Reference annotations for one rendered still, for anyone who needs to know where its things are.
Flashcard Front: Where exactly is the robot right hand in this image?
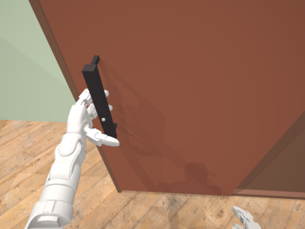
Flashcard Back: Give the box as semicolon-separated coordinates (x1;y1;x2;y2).
232;206;261;229

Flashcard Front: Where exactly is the handle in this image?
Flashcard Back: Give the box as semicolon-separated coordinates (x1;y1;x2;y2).
82;55;117;139

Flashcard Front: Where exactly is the wardrobe door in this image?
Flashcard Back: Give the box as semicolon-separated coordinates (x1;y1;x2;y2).
39;0;305;196
236;111;305;192

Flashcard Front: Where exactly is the robot left hand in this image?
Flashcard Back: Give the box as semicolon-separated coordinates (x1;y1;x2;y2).
66;89;120;146

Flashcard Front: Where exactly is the robot left forearm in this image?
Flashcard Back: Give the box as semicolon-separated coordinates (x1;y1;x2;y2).
24;133;87;229

